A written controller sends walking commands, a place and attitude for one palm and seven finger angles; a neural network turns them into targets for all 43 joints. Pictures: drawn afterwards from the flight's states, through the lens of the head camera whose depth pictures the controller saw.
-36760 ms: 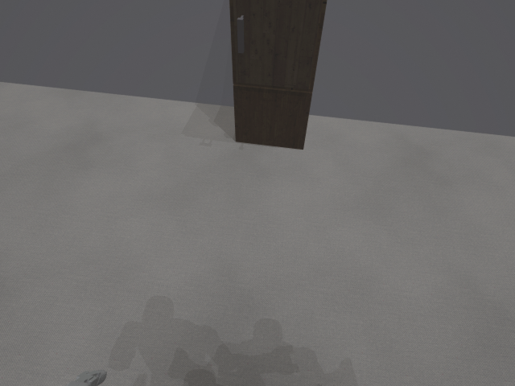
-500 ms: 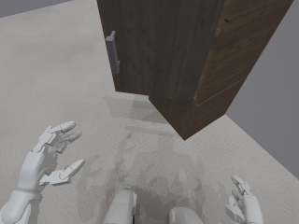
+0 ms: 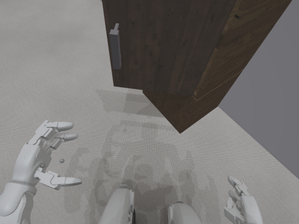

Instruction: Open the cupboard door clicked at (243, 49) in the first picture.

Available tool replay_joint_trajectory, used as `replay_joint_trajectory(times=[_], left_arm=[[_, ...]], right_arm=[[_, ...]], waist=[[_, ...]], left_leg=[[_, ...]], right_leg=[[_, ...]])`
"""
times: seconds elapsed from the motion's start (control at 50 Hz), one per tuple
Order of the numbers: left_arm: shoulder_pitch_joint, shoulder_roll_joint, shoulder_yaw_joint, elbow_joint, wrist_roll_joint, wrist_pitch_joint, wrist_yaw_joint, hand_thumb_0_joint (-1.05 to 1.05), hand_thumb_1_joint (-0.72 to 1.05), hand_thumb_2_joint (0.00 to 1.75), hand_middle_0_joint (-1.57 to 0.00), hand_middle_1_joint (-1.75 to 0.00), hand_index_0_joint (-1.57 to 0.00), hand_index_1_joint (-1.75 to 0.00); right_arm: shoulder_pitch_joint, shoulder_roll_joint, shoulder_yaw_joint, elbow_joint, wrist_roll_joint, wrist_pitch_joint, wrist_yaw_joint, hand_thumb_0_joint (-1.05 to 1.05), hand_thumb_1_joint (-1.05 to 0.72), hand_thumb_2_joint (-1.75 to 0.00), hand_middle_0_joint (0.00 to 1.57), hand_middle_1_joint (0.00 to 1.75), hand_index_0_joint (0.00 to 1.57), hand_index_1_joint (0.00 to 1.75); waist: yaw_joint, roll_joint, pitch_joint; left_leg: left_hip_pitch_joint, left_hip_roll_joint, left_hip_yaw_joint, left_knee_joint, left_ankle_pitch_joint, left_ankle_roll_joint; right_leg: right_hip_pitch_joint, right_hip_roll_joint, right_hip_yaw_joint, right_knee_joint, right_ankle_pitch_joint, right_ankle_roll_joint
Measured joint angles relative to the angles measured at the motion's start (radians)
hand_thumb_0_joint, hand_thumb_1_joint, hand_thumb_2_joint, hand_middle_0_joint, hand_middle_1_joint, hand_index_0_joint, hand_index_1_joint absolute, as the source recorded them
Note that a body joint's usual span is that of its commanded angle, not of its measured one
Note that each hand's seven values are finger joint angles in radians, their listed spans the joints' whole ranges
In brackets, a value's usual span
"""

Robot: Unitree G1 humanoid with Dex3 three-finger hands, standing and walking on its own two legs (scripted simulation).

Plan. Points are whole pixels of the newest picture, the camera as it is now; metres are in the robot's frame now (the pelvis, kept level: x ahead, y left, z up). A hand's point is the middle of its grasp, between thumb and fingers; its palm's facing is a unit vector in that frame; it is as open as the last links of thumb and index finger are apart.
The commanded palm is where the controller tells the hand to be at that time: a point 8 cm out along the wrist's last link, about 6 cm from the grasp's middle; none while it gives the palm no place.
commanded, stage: raise the hand with hooked fingers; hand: left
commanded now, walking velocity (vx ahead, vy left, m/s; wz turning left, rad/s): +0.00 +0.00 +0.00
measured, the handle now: (117, 47) +0.68 +0.17 +0.03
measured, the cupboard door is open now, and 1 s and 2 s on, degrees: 47 47 47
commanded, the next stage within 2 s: move the hooked fingers beside the handle in 0.98 s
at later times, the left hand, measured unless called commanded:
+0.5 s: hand (51, 146) +0.28 +0.26 +0.05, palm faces -0.02 -1.00 -0.07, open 13.9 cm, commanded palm +0.26 +0.30 +0.04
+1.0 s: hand (60, 143) +0.29 +0.24 +0.04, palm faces -0.04 -1.00 -0.06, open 14.0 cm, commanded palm +0.27 +0.29 +0.04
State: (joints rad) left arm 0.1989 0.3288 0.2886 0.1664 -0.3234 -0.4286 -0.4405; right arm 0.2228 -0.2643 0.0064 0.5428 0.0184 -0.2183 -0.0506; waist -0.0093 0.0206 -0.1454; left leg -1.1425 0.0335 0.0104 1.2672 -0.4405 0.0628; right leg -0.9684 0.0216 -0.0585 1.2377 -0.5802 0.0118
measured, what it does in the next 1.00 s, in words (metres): stands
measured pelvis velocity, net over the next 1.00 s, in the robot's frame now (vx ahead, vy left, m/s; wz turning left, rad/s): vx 0.01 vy -0.03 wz -0.01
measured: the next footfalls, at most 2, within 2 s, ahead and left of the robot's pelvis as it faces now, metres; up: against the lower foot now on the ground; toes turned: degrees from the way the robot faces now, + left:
none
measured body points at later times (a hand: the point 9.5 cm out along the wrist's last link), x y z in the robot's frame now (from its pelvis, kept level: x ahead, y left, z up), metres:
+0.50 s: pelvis +0.00 -0.02 +0.00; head +0.09 +0.00 +0.44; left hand +0.27 +0.31 +0.05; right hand +0.17 -0.27 -0.08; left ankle +0.09 +0.08 -0.62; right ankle +0.01 -0.14 -0.62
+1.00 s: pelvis +0.01 -0.03 -0.01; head +0.10 -0.01 +0.43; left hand +0.29 +0.29 +0.05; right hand +0.18 -0.28 -0.09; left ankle +0.09 +0.08 -0.62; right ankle +0.01 -0.14 -0.62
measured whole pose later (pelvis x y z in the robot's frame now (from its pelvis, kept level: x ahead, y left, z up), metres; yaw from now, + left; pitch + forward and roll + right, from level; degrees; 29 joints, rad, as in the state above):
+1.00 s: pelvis +0.01 -0.03 -0.01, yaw -1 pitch +19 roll -4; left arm 0.03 0.41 0.42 0.37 -0.39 -0.38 -0.56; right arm 0.25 -0.28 0.03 0.53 0.04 -0.17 -0.06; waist 0.00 0.04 -0.18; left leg -1.18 0.06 -0.02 1.31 -0.47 0.02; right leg -1.01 0.06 -0.08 1.28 -0.61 -0.02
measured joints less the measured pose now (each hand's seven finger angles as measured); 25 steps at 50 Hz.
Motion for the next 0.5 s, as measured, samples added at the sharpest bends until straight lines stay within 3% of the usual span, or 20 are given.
replay_joint_trajectory(times=[0.1,0.24,0.4,0.5], left_arm=[[-0.026,0.024,0.041,0.000,-0.011,0.009,0.022,-0.01,-0.32,0.37,-0.29,-1.08,-0.29,-1.09],[-0.099,0.056,0.058,0.134,-0.009,0.082,-0.044,-0.01,-0.44,0.32,-0.30,-1.16,-0.30,-1.16],[-0.132,0.081,0.106,0.140,-0.029,0.027,-0.080,-0.01,-0.49,0.30,-0.30,-1.19,-0.30,-1.19],[-0.177,0.115,0.141,0.220,-0.057,0.059,-0.120,-0.01,-0.50,0.30,-0.30,-1.19,-0.30,-1.20]], right_arm=[[-0.009,0.009,0.015,-0.030,0.000,0.020,0.008,0.02,-0.90,-0.90,0.20,0.30,0.21,0.30],[0.001,0.000,0.040,-0.047,0.013,0.038,-0.004,0.01,-0.90,-0.90,0.20,0.30,0.21,0.30],[0.026,-0.009,0.034,-0.021,0.006,0.034,-0.010,0.01,-0.90,-0.90,0.20,0.30,0.21,0.30],[0.042,-0.022,0.030,-0.010,0.017,0.043,-0.016,0.01,-0.90,-0.90,0.20,0.30,0.21,0.30]], waist=[[0.007,0.003,-0.013],[0.011,0.007,-0.014],[0.002,0.001,-0.005],[-0.002,0.011,-0.009]], left_leg=[[0.015,-0.004,-0.003,-0.016,0.007,0.001],[0.012,-0.006,-0.014,-0.020,0.014,-0.002],[-0.004,0.007,-0.027,-0.003,0.006,-0.018],[-0.019,0.015,-0.036,0.008,0.000,-0.029]], right_leg=[[0.018,-0.002,-0.003,-0.019,0.008,0.001],[0.017,-0.002,-0.014,-0.023,0.010,0.000],[0.000,0.013,-0.024,-0.004,0.001,-0.016],[-0.015,0.022,-0.030,0.008,-0.007,-0.028]])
